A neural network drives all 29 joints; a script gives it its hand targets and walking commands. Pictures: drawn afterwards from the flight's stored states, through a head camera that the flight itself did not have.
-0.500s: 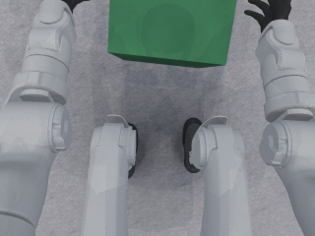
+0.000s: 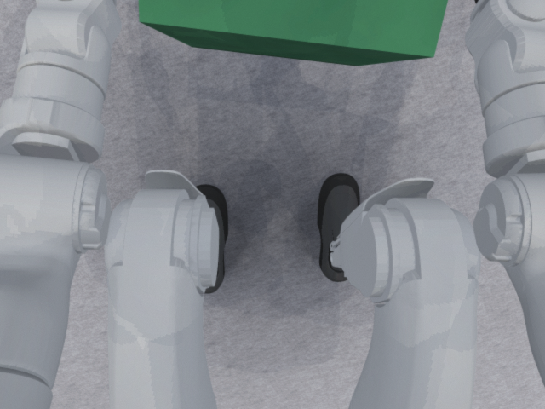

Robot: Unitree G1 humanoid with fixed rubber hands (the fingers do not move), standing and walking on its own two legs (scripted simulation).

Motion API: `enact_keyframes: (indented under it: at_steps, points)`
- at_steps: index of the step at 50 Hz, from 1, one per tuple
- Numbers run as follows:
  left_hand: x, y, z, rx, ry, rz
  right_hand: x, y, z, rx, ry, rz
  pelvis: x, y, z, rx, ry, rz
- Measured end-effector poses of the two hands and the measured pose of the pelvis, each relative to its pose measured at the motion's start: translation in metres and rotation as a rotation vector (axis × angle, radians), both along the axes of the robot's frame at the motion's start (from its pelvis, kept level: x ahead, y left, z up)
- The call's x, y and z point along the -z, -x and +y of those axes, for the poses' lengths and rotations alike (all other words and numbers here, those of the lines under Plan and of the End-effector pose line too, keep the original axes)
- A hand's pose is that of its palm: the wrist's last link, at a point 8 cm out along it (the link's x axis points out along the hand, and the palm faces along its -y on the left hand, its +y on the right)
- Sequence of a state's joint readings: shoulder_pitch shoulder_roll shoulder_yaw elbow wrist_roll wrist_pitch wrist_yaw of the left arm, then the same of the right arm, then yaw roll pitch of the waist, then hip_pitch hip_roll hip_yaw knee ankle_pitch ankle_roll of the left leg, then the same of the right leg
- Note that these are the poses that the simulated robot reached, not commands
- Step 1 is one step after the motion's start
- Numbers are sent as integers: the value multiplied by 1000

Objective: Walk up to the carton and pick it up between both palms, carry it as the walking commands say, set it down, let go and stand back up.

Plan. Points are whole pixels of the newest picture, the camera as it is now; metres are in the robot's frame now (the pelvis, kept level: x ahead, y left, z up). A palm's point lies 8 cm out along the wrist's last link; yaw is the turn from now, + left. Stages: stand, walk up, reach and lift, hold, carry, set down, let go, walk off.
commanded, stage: reach and lift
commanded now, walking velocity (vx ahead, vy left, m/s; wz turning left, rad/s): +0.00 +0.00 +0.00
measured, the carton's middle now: out of the picture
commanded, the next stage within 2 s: none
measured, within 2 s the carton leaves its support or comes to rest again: leaves its support in 1.32 s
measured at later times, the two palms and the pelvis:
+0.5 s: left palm out of the picture +0.54 +0.18 -0.19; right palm out of the picture +0.53 -0.18 -0.18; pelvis +0.00 +0.00 +0.01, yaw +0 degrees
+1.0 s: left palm out of the picture +0.54 +0.18 -0.19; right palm out of the picture +0.53 -0.17 -0.18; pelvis -0.01 +0.00 +0.00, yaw +1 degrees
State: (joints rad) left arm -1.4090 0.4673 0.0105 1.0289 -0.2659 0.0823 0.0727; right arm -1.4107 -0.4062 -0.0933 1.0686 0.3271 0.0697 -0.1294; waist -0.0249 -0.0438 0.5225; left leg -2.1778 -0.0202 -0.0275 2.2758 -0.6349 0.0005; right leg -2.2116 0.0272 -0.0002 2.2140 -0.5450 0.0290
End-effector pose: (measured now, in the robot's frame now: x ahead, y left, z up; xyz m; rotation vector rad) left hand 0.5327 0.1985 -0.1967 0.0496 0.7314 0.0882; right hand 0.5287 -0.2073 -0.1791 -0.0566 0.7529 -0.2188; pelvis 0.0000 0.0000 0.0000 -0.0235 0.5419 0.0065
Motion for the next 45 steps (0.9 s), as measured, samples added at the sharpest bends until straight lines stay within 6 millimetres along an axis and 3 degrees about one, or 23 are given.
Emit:
enact_keyframes:
  at_steps: [10, 14, 22, 29, 45]
  points:
    - [-37, -8, 25, -52, -27, 17, -7, 3, 22, -29, -44, 20, -3, 0, -1, -15, -11, 49]
    - [-32, -8, 16, -39, -4, 32, -10, 4, 22, -33, -31, 13, -6, -1, -1, -18, -7, 76]
    - [-8, -4, -23, 28, 37, 30, -4, 0, 32, -62, -26, 8, -9, -1, 0, -9, -2, 101]
    - [-5, -5, -24, 26, 7, -15, -1, -8, 33, -60, -7, -19, -12, 3, -1, -3, -4, 27]
    - [-10, -3, -24, 24, -5, 34, 0, -4, 34, -17, -51, 0, -8, 7, -4, -12, -19, 9]
